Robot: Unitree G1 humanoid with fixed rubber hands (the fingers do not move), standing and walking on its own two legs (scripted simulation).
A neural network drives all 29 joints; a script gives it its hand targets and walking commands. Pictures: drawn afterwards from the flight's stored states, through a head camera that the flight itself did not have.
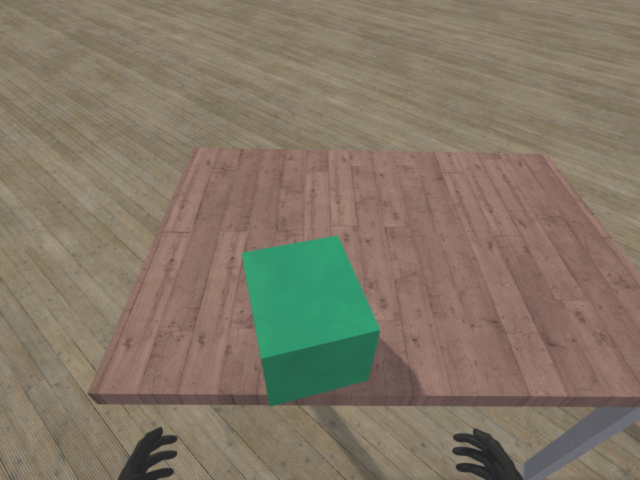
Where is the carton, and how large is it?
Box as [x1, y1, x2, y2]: [242, 235, 379, 406]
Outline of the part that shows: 337,235 242,253 251,308 270,406 366,380 368,377 379,333 379,328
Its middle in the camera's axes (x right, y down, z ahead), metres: -0.02 +0.12 +0.62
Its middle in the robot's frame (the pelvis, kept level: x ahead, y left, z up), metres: +0.39 +0.04 -0.05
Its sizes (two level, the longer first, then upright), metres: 0.190 0.162 0.151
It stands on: a table, 0.66 m high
